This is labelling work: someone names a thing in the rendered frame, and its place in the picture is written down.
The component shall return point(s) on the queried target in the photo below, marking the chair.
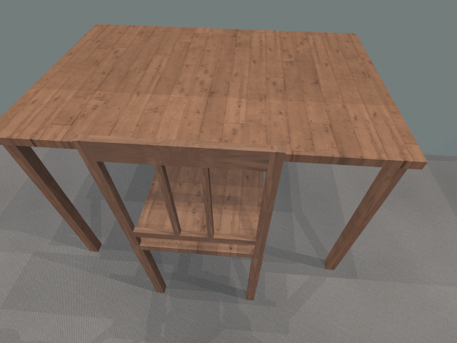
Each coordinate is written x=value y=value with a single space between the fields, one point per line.
x=206 y=197

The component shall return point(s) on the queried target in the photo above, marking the table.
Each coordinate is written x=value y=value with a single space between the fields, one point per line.
x=316 y=93

